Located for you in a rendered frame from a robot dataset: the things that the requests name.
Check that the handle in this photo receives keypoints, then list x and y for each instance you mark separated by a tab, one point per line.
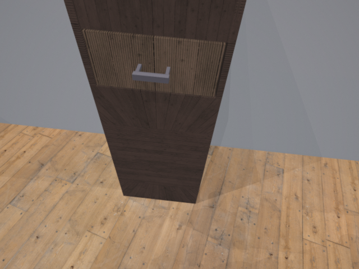
151	77

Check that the drawer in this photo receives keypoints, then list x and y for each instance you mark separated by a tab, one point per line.
195	64

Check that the cabinet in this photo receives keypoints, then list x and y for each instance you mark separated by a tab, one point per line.
159	141

